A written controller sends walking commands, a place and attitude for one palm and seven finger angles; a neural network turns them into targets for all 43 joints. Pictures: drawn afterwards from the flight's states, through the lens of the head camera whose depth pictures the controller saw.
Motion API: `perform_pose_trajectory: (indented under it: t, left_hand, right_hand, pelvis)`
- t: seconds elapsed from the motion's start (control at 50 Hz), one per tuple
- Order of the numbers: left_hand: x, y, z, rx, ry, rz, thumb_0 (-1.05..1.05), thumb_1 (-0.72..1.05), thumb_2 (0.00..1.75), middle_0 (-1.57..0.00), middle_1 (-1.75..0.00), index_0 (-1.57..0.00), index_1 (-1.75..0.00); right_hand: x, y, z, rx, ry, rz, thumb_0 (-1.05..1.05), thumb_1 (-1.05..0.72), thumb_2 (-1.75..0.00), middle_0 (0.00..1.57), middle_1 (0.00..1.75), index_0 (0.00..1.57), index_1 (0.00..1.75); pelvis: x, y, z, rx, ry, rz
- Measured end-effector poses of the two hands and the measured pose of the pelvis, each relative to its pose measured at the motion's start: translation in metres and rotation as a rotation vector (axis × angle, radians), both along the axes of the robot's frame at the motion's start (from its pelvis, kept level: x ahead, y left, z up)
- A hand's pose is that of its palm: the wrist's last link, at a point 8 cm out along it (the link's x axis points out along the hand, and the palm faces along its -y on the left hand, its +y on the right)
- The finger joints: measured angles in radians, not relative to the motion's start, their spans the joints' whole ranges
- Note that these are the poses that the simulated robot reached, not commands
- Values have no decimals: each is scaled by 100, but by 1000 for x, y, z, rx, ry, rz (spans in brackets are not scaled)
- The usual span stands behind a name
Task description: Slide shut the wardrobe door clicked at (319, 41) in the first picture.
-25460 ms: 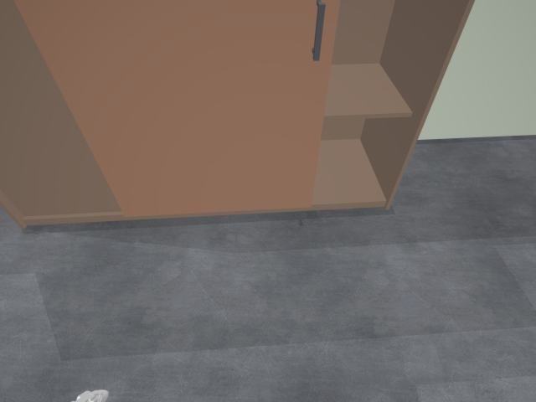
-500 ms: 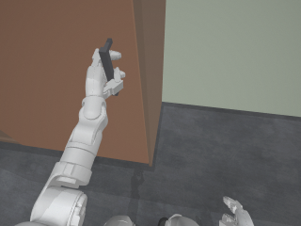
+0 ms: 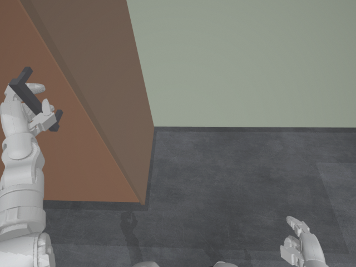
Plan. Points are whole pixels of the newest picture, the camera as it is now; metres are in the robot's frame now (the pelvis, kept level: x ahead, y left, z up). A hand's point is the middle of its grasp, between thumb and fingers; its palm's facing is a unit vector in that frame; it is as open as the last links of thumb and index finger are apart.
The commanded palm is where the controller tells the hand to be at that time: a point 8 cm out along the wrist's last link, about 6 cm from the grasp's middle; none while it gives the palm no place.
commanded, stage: stop walking and hold the door there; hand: left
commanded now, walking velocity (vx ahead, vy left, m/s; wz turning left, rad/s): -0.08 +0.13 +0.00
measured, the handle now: (41, 101) +0.43 +0.34 +0.12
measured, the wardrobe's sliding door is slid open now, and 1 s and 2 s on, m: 0.00 0.00 0.00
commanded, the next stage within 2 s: none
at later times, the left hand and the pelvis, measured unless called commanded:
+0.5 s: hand (47, 116) +0.39 +0.31 +0.12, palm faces +0.45 -0.85 -0.27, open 5.6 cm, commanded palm +0.34 +0.34 +0.12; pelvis +0.02 +0.02 +0.01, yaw -4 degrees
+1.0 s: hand (47, 116) +0.39 +0.31 +0.11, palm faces +0.42 -0.86 -0.28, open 5.7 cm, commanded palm +0.34 +0.35 +0.12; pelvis +0.02 +0.03 +0.01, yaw -3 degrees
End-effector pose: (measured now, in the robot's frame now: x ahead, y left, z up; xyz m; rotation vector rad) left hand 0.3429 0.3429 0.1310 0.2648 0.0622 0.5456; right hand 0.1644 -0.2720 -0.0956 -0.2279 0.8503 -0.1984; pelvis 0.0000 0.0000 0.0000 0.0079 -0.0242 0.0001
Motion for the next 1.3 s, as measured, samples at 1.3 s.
perform_pose_trajectory:
  t: [1.3]
  left_hand:
    - [1,11,-5,9,-72,-180,-5,73,81,-45,-140,-34,-140]
  right_hand:
    - [-47,84,-6,40,44,-64,1,-91,-90,20,30,20,30]
  pelvis:
    - [-9,65,-5,9,-2,-62]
